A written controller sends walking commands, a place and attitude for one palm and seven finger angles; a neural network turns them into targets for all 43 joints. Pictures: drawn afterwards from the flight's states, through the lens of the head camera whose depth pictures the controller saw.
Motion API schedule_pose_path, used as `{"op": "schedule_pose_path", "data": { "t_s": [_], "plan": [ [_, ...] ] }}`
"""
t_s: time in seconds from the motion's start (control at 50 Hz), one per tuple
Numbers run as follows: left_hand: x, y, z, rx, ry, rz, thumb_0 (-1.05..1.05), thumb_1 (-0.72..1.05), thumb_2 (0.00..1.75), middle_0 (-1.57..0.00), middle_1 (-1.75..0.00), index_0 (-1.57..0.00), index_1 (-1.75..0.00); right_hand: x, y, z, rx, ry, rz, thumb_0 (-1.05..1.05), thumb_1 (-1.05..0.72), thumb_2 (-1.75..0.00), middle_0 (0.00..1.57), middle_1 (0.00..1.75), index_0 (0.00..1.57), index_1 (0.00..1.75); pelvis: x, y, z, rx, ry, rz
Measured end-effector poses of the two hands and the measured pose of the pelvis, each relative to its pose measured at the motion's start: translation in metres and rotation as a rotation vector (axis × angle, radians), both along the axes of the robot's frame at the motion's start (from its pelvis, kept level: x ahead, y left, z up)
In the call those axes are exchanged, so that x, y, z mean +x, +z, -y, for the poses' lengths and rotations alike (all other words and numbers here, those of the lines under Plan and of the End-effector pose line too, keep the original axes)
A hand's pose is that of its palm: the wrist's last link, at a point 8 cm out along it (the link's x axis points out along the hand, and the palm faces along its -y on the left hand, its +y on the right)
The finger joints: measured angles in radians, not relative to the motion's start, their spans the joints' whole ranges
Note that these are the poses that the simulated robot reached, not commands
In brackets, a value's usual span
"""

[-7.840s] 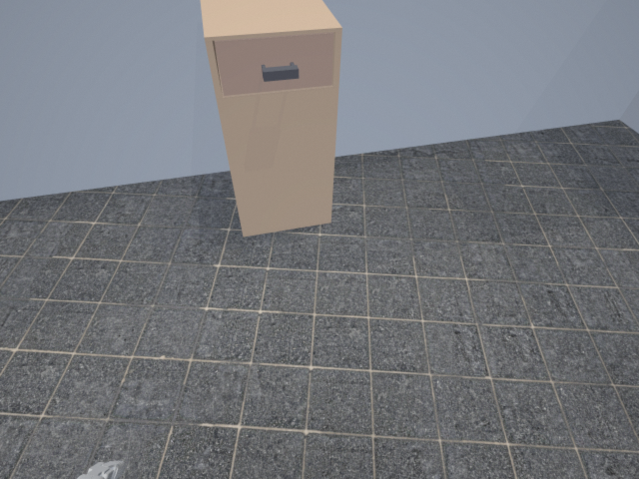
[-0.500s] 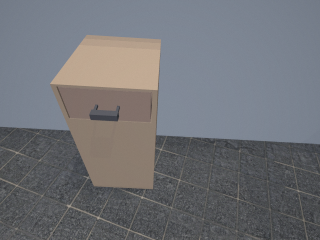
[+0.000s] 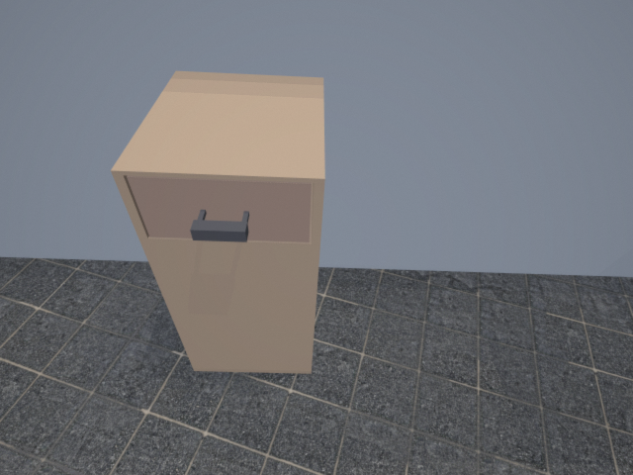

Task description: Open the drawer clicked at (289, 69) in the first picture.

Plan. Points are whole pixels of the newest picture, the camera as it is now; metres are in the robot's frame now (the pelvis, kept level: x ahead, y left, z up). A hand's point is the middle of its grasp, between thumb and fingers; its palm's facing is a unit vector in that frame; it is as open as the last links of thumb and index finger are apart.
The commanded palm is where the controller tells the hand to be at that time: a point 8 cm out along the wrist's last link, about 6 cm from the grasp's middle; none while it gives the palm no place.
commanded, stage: shuffle to correct the standing spot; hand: left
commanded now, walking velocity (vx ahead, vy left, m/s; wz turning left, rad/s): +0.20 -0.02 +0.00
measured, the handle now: (222, 222) +0.57 +0.22 -0.05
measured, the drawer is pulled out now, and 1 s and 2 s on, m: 0.00 0.00 0.00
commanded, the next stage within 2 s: come to a stop and stand still in 0.02 s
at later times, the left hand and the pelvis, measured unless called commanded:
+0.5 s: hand out of the picture +0.05 +0.16 -0.18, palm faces +0.06 -0.98 -0.21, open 7.3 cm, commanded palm none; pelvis +0.05 -0.01 +0.00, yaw -1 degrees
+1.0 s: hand out of the picture +0.06 +0.16 -0.16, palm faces +0.00 -0.97 -0.22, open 7.4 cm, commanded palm none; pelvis -0.02 -0.03 +0.00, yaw +0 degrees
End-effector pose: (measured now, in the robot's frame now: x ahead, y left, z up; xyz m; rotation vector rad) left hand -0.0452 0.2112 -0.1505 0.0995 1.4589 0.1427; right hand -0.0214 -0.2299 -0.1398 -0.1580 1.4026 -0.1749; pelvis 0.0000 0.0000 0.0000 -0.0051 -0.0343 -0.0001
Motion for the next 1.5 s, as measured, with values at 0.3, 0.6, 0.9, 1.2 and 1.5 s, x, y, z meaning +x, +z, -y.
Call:
{"op": "schedule_pose_path", "data": {
  "t_s": [0.3, 0.6, 0.9, 1.2, 1.5],
  "plan": [
    [0.026, -0.006, 0.026, -0.009, 0.056, -0.073, 0.0, 0.91, 0.9, -0.2, -0.3, -0.2, -0.3, 0.028, -0.009, -0.003, 0.011, -0.032, -0.071, 0.01, -0.91, -0.9, 0.2, 0.3, 0.2, 0.3, 0.051, -0.008, 0.012, -0.015, 0.003, -0.025],
    [0.104, 0.002, -0.011, 0.089, -0.047, 0.121, 0.01, 0.93, 0.89, -0.2, -0.3, -0.2, -0.3, 0.077, -0.005, 0.013, -0.012, -0.013, 0.08, 0.02, -0.93, -0.9, 0.2, 0.3, 0.2, 0.3, 0.038, -0.007, 0.013, 0.006, -0.015, -0.037],
    [0.118, 0.022, -0.009, 0.109, -0.102, 0.341, 0.0, 0.91, 0.9, -0.2, -0.3, -0.2, -0.3, 0.069, 0.009, 0.05, -0.053, 0.043, 0.244, 0.01, -0.91, -0.9, 0.2, 0.3, 0.2, 0.3, -0.007, -0.006, 0.027, 0.0, -0.003, 0.007],
    [0.012, 0.006, 0.017, 0.038, -0.034, 0.117, 0.0, 0.92, 0.89, -0.2, -0.3, -0.2, -0.3, -0.018, -0.001, 0.023, 0.024, 0.008, 0.038, 0.01, -0.91, -0.9, 0.2, 0.3, 0.2, 0.3, -0.031, 0.001, 0.028, 0.0, 0.003, 0.002],
    [-0.049, 0.001, 0.031, -0.013, 0.023, -0.042, 0.0, 0.91, 0.9, -0.2, -0.3, -0.2, -0.3, -0.057, -0.003, -0.004, 0.048, -0.041, -0.072, 0.01, -0.91, -0.9, 0.2, 0.3, 0.2, 0.3, -0.033, 0.0, 0.017, -0.004, 0.002, -0.013]
  ]
}}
